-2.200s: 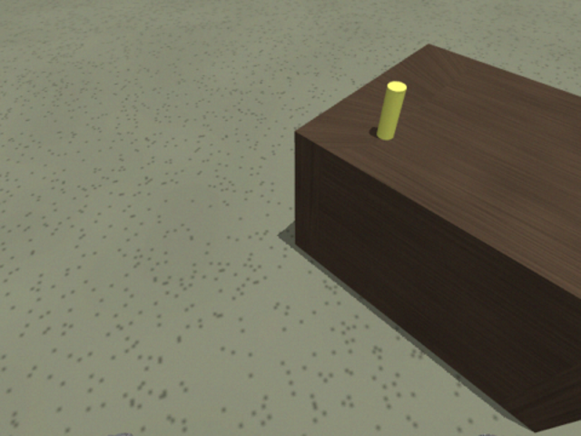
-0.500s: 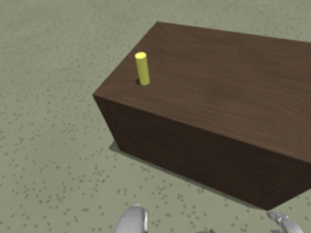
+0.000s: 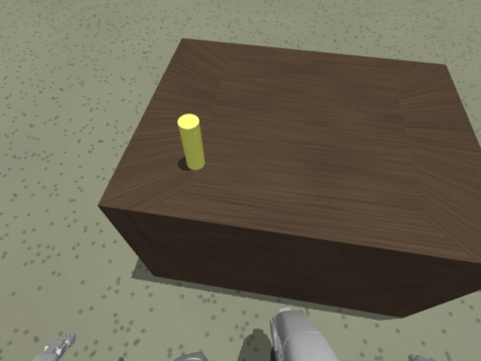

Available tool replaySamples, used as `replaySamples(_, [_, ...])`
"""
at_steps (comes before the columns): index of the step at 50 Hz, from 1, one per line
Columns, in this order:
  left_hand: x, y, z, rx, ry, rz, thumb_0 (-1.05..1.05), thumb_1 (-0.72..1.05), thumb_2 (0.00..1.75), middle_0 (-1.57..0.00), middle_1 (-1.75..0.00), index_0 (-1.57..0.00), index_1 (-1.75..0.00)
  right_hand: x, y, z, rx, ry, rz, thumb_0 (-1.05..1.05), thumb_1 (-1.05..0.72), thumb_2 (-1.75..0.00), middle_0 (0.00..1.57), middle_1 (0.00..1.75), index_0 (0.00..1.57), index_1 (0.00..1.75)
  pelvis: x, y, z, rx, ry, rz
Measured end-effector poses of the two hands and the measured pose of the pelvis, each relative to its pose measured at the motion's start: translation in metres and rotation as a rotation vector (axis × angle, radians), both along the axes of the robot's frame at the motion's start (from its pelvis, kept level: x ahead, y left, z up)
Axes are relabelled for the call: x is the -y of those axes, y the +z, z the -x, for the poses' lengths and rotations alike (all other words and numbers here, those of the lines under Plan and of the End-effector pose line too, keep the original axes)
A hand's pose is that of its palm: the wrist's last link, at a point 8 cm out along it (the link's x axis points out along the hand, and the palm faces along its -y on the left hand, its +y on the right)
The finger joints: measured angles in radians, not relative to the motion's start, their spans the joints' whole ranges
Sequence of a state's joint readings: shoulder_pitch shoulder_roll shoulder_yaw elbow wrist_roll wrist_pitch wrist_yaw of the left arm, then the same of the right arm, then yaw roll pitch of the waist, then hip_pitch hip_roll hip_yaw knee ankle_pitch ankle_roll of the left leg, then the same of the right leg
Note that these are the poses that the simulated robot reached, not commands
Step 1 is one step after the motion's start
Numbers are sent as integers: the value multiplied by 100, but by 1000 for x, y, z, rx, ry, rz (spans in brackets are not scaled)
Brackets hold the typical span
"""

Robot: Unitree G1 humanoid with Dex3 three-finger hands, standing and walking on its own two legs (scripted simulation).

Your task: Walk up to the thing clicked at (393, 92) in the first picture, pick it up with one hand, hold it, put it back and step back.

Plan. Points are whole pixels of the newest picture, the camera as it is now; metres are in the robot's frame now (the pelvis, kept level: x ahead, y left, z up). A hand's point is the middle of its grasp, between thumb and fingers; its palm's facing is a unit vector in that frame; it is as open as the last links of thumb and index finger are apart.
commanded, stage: walk up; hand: left
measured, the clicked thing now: (192, 143) +0.59 +0.11 -0.09
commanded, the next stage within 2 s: none
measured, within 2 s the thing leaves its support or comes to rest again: neither
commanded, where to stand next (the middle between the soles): +0.08 -0.01 m, yaw -10 degrees
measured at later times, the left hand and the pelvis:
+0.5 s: hand (115, 329) +0.19 +0.25 -0.16, palm faces -0.18 -0.92 -0.34, open 7.4 cm; pelvis +0.02 +0.02 -0.03, yaw -9 degrees
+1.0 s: hand out of the picture +0.09 +0.24 -0.15, palm faces -0.23 -0.89 -0.39, open 7.4 cm; pelvis -0.01 -0.01 -0.01, yaw -14 degrees
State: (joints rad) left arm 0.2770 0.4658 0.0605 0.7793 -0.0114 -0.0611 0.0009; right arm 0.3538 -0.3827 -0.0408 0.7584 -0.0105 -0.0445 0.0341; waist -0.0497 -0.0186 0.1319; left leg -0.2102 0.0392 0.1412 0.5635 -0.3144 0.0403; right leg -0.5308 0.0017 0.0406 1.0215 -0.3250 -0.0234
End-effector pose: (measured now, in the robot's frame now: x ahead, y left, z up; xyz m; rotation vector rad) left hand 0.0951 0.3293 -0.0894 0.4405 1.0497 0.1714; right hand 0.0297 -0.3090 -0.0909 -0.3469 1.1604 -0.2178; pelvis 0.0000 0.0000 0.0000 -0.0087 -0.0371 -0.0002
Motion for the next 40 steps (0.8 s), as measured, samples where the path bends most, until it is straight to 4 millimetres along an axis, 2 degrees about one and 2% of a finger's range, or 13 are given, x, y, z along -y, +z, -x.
replaySamples(5, [15, -8, -45, -7, -49, 28, 1, 91, 90, -20, -29, -20, -30, -5, -14, 4, -60, -49, -3, 1, -90, -90, 20, 30, 21, 30, -6, -6, -18, -3, -32, -13])
replaySamples(10, [37, -23, -76, -18, -93, 46, 1, 90, 90, -20, -29, -20, -30, 1, -37, -12, -63, -100, -18, 1, -90, -90, 20, 30, 21, 30, -1, -20, -32, -3, -66, 1])
replaySamples(12, [45, -25, -82, -6, -110, 57, 1, 90, 90, -20, -29, -20, -30, 0, -39, -24, -53, -107, -22, 1, -90, -90, 20, 30, 20, 30, 0, -20, -31, 6, -86, -8])
replaySamples(17, [54, -24, -87, 0, -115, 77, 1, 90, 90, -20, -30, -20, -30, -5, -30, -50, 25, -97, -20, 1, -90, -90, 20, 30, 20, 30, -4, -14, -29, 2, -119, -39])
replaySamples(21, [49, -26, -90, 18, -142, 84, 1, 90, 90, -21, -30, -20, -30, -5, -24, -55, 69, -88, 21, 1, -90, -90, 20, 30, 20, 30, -13, -18, -24, -7, -135, -32])
replaySamples(25, [32, -38, -91, 44, -141, 100, 1, 90, 90, -21, -30, -20, -30, -9, -22, -38, 70, -98, 83, 1, -90, -90, 20, 30, 20, 30, -25, -28, -15, 11, -148, -43])
replaySamples(28, [22, -43, -81, 13, -119, 98, 1, 90, 90, -20, -30, -20, -30, -13, -14, -12, 46, -117, 102, 1, -90, -90, 20, 30, 21, 30, -26, -25, -11, 22, -163, -29])
replaySamples(31, [14, -42, -67, -32, -107, 94, 1, 90, 90, -20, -29, -20, -30, -8, -1, 15, 10, -152, 125, 1, -90, -90, 20, 30, 21, 30, -22, -17, -6, 22, -174, -4])
replaySamples(36, [7, -40, -33, -126, -89, 74, 1, 90, 90, -20, -29, -20, -30, 12, 12, 47, -24, -178, 149, 1, -90, -90, 20, 30, 21, 30, -11, -10, 4, 10, -207, 2])
replaySamples(40, [18, -41, -12, -189, -112, 36, 1, 91, 90, -20, -29, -20, -30, 37, 3, 61, -20, -187, 142, 1, -90, -90, 20, 30, 21, 30, 4, -16, 10, 7, -244, -8])
